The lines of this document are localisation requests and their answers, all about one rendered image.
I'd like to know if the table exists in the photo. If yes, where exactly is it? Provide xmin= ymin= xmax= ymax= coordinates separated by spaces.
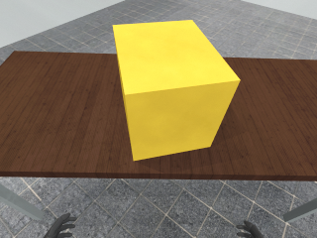
xmin=0 ymin=51 xmax=317 ymax=223

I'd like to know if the carton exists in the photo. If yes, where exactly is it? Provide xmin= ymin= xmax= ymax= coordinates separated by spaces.
xmin=113 ymin=20 xmax=241 ymax=161

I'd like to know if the robot left hand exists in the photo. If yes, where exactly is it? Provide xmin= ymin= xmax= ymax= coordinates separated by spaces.
xmin=44 ymin=212 xmax=77 ymax=238

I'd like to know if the robot right hand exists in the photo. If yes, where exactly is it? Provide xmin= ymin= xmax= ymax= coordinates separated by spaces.
xmin=236 ymin=220 xmax=264 ymax=238

